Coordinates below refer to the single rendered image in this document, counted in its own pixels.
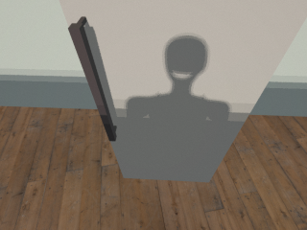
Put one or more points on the handle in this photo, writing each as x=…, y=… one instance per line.
x=80, y=41

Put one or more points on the fridge door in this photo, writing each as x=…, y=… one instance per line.
x=180, y=77

